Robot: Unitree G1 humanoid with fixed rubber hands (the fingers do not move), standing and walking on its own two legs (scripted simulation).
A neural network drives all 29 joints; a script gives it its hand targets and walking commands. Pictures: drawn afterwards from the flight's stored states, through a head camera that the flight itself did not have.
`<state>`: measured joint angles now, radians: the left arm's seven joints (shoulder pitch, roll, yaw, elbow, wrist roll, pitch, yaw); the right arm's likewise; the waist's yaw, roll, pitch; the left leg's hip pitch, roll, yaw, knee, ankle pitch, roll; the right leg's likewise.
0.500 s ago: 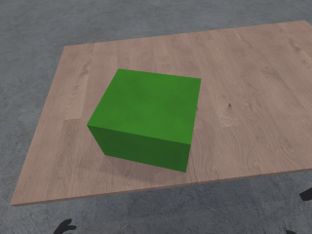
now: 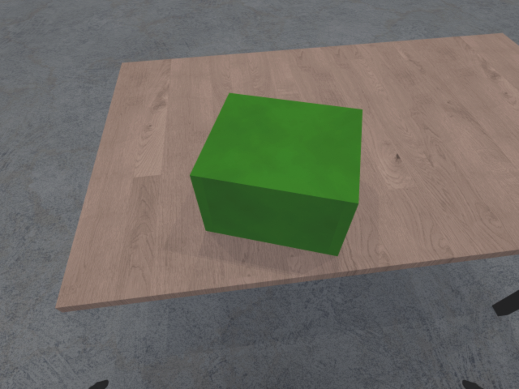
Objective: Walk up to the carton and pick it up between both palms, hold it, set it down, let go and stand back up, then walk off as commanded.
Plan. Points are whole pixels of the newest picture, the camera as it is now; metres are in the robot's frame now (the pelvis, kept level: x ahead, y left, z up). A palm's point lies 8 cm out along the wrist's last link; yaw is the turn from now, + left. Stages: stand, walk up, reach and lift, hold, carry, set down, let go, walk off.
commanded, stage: walk up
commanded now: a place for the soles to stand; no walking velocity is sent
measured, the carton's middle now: (281, 171) +0.50 +0.00 +0.01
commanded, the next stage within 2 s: stand in 1.66 s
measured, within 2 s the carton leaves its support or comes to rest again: neither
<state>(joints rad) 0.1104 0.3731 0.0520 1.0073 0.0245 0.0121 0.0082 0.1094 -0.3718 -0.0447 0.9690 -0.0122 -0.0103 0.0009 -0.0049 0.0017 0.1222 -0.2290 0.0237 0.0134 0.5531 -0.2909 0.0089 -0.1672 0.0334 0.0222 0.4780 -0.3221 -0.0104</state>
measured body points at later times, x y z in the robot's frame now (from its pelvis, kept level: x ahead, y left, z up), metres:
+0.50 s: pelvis +0.01 -0.03 +0.01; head +0.02 -0.03 +0.46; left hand +0.11 +0.28 -0.11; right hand +0.10 -0.34 -0.11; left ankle +0.00 +0.11 -0.73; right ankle -0.01 -0.12 -0.73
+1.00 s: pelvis +0.02 -0.03 +0.01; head +0.03 -0.03 +0.46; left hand +0.10 +0.28 -0.11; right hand +0.13 -0.34 -0.11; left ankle +0.00 +0.11 -0.73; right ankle -0.01 -0.12 -0.73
